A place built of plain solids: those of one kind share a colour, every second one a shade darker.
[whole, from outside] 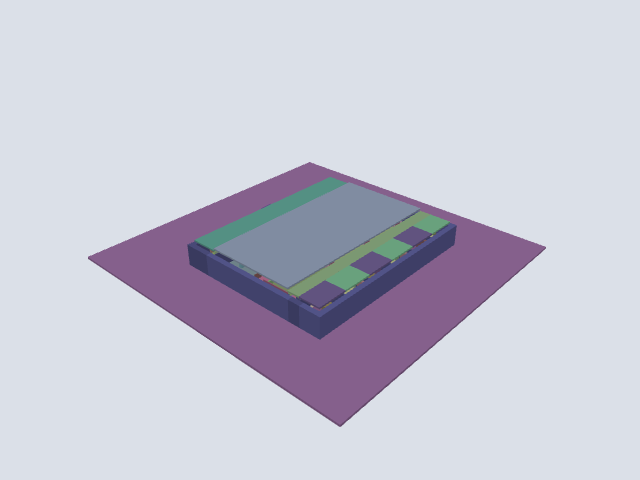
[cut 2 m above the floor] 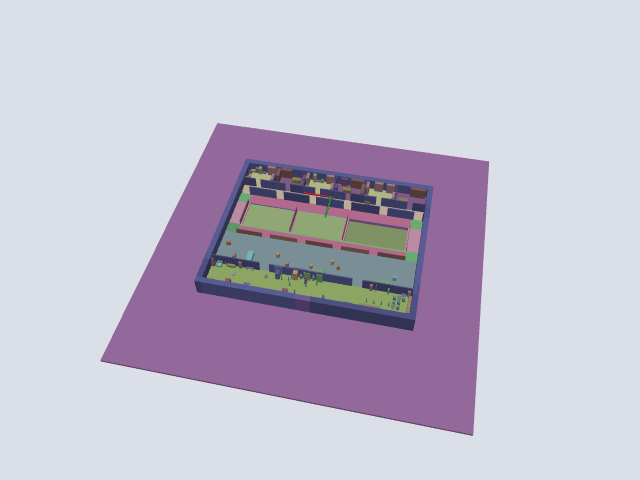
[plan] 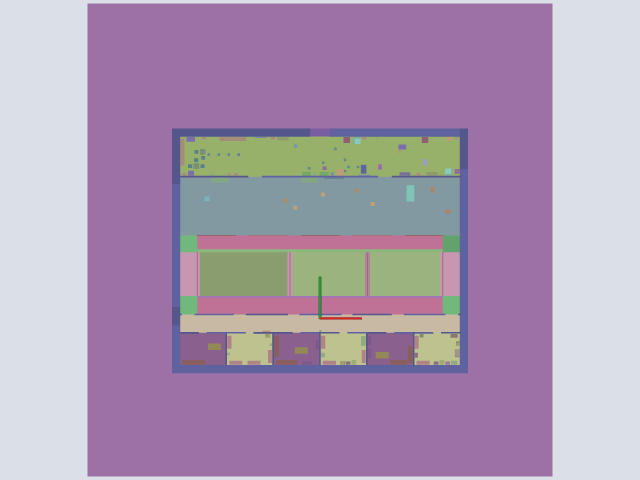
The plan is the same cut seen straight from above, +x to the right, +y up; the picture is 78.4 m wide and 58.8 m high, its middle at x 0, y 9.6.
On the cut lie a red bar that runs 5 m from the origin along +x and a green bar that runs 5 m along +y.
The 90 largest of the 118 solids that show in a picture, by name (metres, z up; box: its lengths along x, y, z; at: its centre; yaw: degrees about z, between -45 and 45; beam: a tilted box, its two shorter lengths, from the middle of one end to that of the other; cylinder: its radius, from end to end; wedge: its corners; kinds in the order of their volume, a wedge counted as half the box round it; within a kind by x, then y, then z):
{
 "ground_under_all_1": {"box": [56.94, 57.96, 0.4], "at": [0.0, 9.61, -0.75]},
 "wall_1": {"box": [1.0, 5.85, 4.04], "at": [-17.63, -3.79, 1.42]},
 "wall_2": {"box": [1.0, 4.05, 4.04], "at": [-17.63, -0.65, 1.42]},
 "wall_3": {"box": [1.0, 18.68, 4.04], "at": [-17.63, 8.92, 1.42]},
 "wall_4": {"box": [1.0, 6.8, 4.04], "at": [-17.63, 19.86, 1.42]},
 "wall_5": {"box": [2.5, 0.2, 4.04], "at": [-16.08, -1.77, 1.42]},
 "wall_6": {"box": [7.55, 1.0, 4.04], "at": [-14.35, -6.22, 1.42]},
 "wall_7": {"box": [8.53, 0.2, 4.04], "at": [-13.06, 17.36, 1.42]},
 "wall_8": {"box": [4.83, 0.2, 4.04], "at": [-12.97, 0.48, 1.42]},
 "wall_9": {"box": [2.5, 0.2, 4.04], "at": [-12.63, -1.77, 1.42]},
 "wall_10": {"box": [0.2, 4.25, 4.04], "at": [-11.48, -3.79, 1.42]},
 "wall_11": {"box": [4.79, 0.2, 4.04], "at": [-11.48, -1.77, 1.42]},
 "wall_12": {"box": [16.93, 1.0, 4.04], "at": [-9.66, 22.76, 1.42]},
 "wall_13": {"box": [7.54, 1.0, 4.04], "at": [-8.61, -6.22, 1.42]},
 "wall_14": {"box": [2.5, 0.2, 4.04], "at": [-6.89, -1.77, 1.42]},
 "wall_15": {"box": [5.21, 0.2, 4.04], "at": [-6.5, 0.48, 1.42]},
 "wall_16": {"box": [0.2, 4.25, 4.04], "at": [-5.74, -3.79, 1.42]},
 "wall_17": {"box": [2.5, 0.2, 4.04], "at": [-4.59, -1.77, 1.42]},
 "wall_18": {"box": [7.55, 1.0, 4.04], "at": [-2.87, -6.22, 1.42]},
 "wall_19": {"box": [2.5, 0.2, 4.04], "at": [-1.15, -1.77, 1.42]},
 "wall_20": {"box": [0.2, 4.25, 4.04], "at": [0.0, -3.79, 1.42]},
 "wall_21": {"box": [4.79, 0.2, 4.04], "at": [0.0, -1.77, 1.42]},
 "wall_22": {"box": [14.2, 0.2, 4.04], "at": [0.0, 17.36, 1.42]},
 "wall_23": {"box": [5.17, 0.2, 4.04], "at": [0.09, 0.48, 1.42]},
 "wall_24": {"box": [2.5, 0.2, 4.04], "at": [1.15, -1.77, 1.42]},
 "wall_25": {"box": [7.55, 1.0, 4.04], "at": [2.87, -6.22, 1.42]},
 "wall_26": {"box": [2.5, 0.2, 4.04], "at": [4.59, -1.77, 1.42]},
 "wall_27": {"box": [0.2, 4.25, 4.04], "at": [5.74, -3.79, 1.42]},
 "wall_28": {"box": [4.83, 0.2, 4.04], "at": [6.39, 0.48, 1.42]},
 "wall_29": {"box": [2.5, 0.2, 4.04], "at": [6.89, -1.77, 1.42]},
 "wall_30": {"box": [7.54, 1.0, 4.04], "at": [8.61, -6.22, 1.42]},
 "wall_31": {"box": [16.93, 1.0, 4.04], "at": [9.66, 22.76, 1.42]},
 "wall_32": {"box": [0.2, 4.25, 4.04], "at": [11.48, -3.79, 1.42]},
 "wall_33": {"box": [4.79, 0.2, 4.04], "at": [11.48, -1.77, 1.42]},
 "wall_34": {"box": [5.13, 0.2, 4.04], "at": [12.82, 0.48, 1.42]},
 "wall_35": {"box": [8.53, 0.2, 4.04], "at": [13.06, 17.36, 1.42]},
 "wall_36": {"box": [7.55, 1.0, 4.04], "at": [14.35, -6.22, 1.42]},
 "wall_37": {"box": [2.5, 0.2, 4.04], "at": [16.08, -1.77, 1.42]},
 "wall_38": {"box": [2.5, 0.2, 4.04], "at": [16.08, -1.77, 1.42]},
 "wall_39": {"box": [1.0, 5.85, 4.04], "at": [17.63, -3.79, 1.42]},
 "wall_40": {"box": [1.0, 4.05, 4.04], "at": [17.63, -0.65, 1.42]},
 "wall_41": {"box": [1.0, 18.68, 4.04], "at": [17.63, 8.92, 1.42]},
 "wall_42": {"box": [1.0, 6.8, 4.04], "at": [17.63, 19.86, 1.42]},
 "floor_yard_1": {"box": [34.45, 7.2, 1.24], "at": [0.0, 13.76, 0.02]},
 "floor_lobby_1": {"box": [34.45, 5.0, 1.24], "at": [0.0, 19.86, 0.02]},
 "ceil_hall_1": {"box": [34.45, 16.88, 0.3], "at": [0.0, 8.92, 4.54]},
 "floor_plot_1": {"box": [10.75, 5.38, 0.6], "at": [-9.35, 5.42, -0.3]},
 "floor_plot_2": {"box": [8.9, 5.38, 1.24], "at": [1.07, 5.42, 0.02]},
 "floor_plot_3": {"box": [8.6, 5.38, 1.04], "at": [10.43, 5.42, -0.08]},
 "floor_walkway_1": {"box": [30.05, 2.03, 1.24], "at": [0.0, 1.5, 0.02]},
 "floor_walkway_2": {"box": [30.05, 1.69, 1.24], "at": [0.0, 9.31, 0.02]},
 "floor_back_corridor_1": {"box": [34.45, 2.25, 1.24], "at": [0.0, -0.65, 0.02]},
 "floor_office_1": {"box": [5.74, 4.05, 1.24], "at": [-14.35, -3.79, 0.02]},
 "floor_office_2": {"box": [5.74, 4.05, 1.24], "at": [-2.87, -3.79, 0.02]},
 "floor_office_3": {"box": [5.74, 4.05, 1.24], "at": [8.61, -3.79, 0.02]},
 "floor_store_1": {"box": [5.74, 4.05, 1.24], "at": [-8.61, -3.79, 0.02]},
 "floor_store_2": {"box": [5.74, 4.05, 1.24], "at": [2.87, -3.79, 0.02]},
 "floor_store_3": {"box": [5.74, 4.05, 1.24], "at": [14.35, -3.79, 0.02]},
 "ceil_lobby_1": {"box": [34.45, 5.0, 0.3], "at": [0.0, 19.86, 4.19]},
 "floor_baulk_1": {"box": [2.5, 5.38, 1.24], "at": [-15.97, 5.42, 0.02]},
 "floor_baulk_2": {"box": [0.6, 5.38, 1.24], "at": [-3.67, 5.42, 0.02]},
 "floor_baulk_3": {"box": [0.6, 5.38, 1.24], "at": [5.83, 5.42, 0.02]},
 "floor_baulk_4": {"box": [2.5, 5.38, 1.24], "at": [15.97, 5.42, 0.02]},
 "floor_walkway_end_1": {"box": [2.2, 2.25, 1.24], "at": [-16.12, 1.6, 0.02]},
 "floor_walkway_end_2": {"box": [2.2, 2.05, 1.24], "at": [-16.12, 9.13, 0.02]},
 "floor_walkway_end_3": {"box": [2.2, 2.25, 1.24], "at": [16.12, 1.6, 0.02]},
 "floor_walkway_end_4": {"box": [2.2, 2.05, 1.24], "at": [16.12, 9.13, 0.02]},
 "ceil_back_corridor_1": {"box": [34.45, 2.25, 0.3], "at": [0.0, -0.65, 4.04]},
 "ceil_office_1": {"box": [5.74, 4.05, 0.3], "at": [-14.35, -3.79, 4.04]},
 "ceil_office_2": {"box": [5.74, 4.05, 0.3], "at": [-2.87, -3.79, 4.04]},
 "ceil_office_3": {"box": [5.74, 4.05, 0.3], "at": [8.61, -3.79, 4.04]},
 "ceil_store_1": {"box": [5.74, 4.05, 0.3], "at": [-8.61, -3.79, 4.04]},
 "ceil_store_2": {"box": [5.74, 4.05, 0.3], "at": [2.87, -3.79, 4.04]},
 "ceil_store_3": {"box": [5.74, 4.05, 0.3], "at": [14.35, -3.79, 4.04]},
 "cabinets_office_1": {"box": [2.8, 0.6, 2.0], "at": [-15.47, -5.39, 1.64]},
 "cabinets_office_2": {"box": [0.6, 2.6, 2.0], "at": [-5.31, -3.42, 1.64]},
 "cabinets_office_3": {"box": [2.6, 0.6, 2.0], "at": [-4.09, -5.39, 1.64]},
 "cabinets_office_4": {"box": [2.1, 0.6, 2.0], "at": [9.64, -5.39, 1.64]},
 "cabinets_office_5": {"box": [0.6, 2.1, 2.0], "at": [11.05, -4.42, 1.64]},
 "floor_walkway_cope_far_1": {"box": [30.05, 0.36, 1.24], "at": [0.0, 8.29, 0.02]},
 "door_leaf_1": {"box": [2.4, 0.97, 4.51], "at": [0.0, 22.77, 1.66]},
 "floor_walkway_cope_near_1": {"box": [30.05, 0.22, 1.24], "at": [0.0, 2.62, 0.02]},
 "shelves_store_1": {"box": [0.5, 1.6, 2.0], "at": [0.38, -2.92, 1.64]},
 "shelves_store_2": {"box": [1.6, 0.5, 2.0], "at": [1.15, -5.44, 1.64]},
 "shelves_store_3": {"box": [0.5, 1.6, 2.0], "at": [11.86, -2.92, 1.64]},
 "shelves_store_4": {"box": [1.6, 0.5, 2.0], "at": [12.63, -5.44, 1.64]},
 "lockers_lobby_1": {"box": [0.5, 3.3, 1.8], "at": [-16.84, 20.36, 1.54]},
 "lockers_lobby_2": {"box": [3.3, 0.5, 1.8], "at": [-10.68, 21.98, 1.54]},
 "cabinets_hall_1": {"box": [2.15, 0.6, 2.0], "at": [-12.25, 16.93, 1.64]},
 "cabinets_hall_2": {"box": [2.05, 0.6, 2.0], "at": [-1.3, 16.93, 1.64]}
}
